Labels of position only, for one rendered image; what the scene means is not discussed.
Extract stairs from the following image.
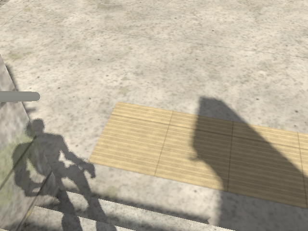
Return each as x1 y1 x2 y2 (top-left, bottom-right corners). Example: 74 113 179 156
0 190 235 231

